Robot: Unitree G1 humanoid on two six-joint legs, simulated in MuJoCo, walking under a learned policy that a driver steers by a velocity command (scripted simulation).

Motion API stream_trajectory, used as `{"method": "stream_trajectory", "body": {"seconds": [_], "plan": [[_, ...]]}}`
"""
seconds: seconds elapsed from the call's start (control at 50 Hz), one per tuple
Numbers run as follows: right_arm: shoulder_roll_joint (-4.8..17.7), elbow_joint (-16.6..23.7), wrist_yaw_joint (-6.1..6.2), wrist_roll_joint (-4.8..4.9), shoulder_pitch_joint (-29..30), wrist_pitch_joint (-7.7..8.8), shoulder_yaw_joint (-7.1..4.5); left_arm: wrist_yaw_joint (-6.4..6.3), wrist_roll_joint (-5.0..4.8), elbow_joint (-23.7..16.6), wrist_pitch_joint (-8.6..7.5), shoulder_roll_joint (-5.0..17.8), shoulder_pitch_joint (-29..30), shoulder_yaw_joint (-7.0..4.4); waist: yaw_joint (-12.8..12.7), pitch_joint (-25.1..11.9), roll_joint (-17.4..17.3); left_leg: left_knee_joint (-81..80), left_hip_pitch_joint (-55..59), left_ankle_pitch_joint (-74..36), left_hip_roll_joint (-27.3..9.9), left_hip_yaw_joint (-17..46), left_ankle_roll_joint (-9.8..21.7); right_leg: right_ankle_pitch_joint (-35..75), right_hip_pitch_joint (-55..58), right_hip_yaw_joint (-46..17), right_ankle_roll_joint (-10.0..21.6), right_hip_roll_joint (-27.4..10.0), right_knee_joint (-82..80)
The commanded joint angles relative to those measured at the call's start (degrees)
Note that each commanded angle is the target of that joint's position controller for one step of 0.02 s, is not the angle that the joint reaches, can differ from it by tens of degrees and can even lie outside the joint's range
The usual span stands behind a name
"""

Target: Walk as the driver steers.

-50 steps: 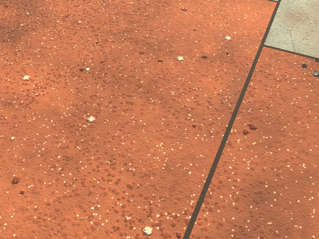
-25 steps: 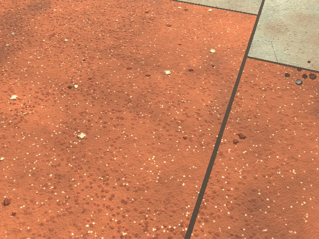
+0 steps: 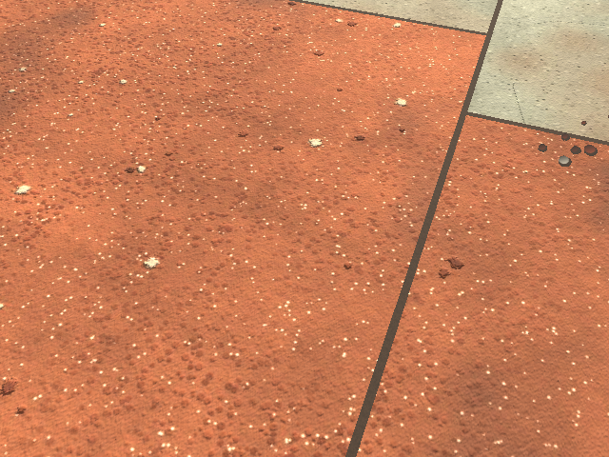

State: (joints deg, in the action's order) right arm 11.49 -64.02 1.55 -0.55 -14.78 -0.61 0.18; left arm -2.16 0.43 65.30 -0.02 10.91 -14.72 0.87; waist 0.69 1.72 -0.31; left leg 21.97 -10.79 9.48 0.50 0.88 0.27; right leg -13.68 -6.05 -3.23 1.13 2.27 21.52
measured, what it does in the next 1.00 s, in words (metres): shifts its weight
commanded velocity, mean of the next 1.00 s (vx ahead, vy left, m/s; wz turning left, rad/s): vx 0.07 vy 0.00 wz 0.00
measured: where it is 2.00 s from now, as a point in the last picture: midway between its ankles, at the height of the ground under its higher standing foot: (298, 438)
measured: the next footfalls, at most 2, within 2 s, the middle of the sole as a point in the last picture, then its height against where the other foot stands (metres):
right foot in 1.42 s outside the picture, level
left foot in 1.96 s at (265, 362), level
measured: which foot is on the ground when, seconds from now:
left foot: down 0.00-1.00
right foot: down 0.00-0.98, up 1.00-1.00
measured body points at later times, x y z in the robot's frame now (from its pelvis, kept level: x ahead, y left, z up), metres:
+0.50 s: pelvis +0.01 +0.00 +0.00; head +0.02 +0.00 +0.45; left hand -0.01 +0.22 -0.16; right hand +0.00 -0.23 -0.16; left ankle +0.03 +0.12 -0.74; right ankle -0.02 -0.11 -0.74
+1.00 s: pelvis +0.07 +0.03 -0.01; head +0.07 +0.05 +0.43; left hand -0.01 +0.26 -0.18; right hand +0.08 -0.21 -0.16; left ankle +0.06 +0.11 -0.75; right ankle -0.02 -0.10 -0.73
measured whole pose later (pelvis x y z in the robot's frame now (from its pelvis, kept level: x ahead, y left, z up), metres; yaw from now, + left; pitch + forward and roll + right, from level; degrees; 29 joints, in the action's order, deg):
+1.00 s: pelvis +0.07 +0.03 -0.01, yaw +0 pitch +0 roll +0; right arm 9.7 -60.9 0.1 -1.1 -18.3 4.1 -2.0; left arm -1.4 0.8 65.4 -1.4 10.2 -26.1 -2.3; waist -0.2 -0.4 2.3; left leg 31.5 -12.7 18.0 2.4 -4.0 4.2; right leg -25.8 -7.6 -4.3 3.4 0.4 36.1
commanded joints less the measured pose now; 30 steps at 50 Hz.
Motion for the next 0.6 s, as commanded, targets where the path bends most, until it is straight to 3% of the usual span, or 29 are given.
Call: {"method": "stream_trajectory", "body": {"seconds": [0.02, 0.6], "plan": [[5.1, 0.47, 0.25, -0.01, -2.38, 0.37, -0.71, -0.21, 0.0, -0.45, -0.31, 5.19, -3.05, -0.73, -0.13, 2.17, 0.57, -3.09, 1.64, -1.8, -4.94, 5.03, 1.52, 3.59, -5.63, -5.06, 1.84, -5.97, -4.88], [2.02, -1.98, 0.83, 0.01, -5.01, 0.53, -0.71, -0.68, 0.08, 0.68, -0.56, 1.96, -7.6, -0.73, -0.26, 2.7, 0.37, -1.88, 1.51, -4.18, -4.93, 4.8, 1.77, 6.35, -5.32, -4.24, 1.68, -5.86, -3.22]]}}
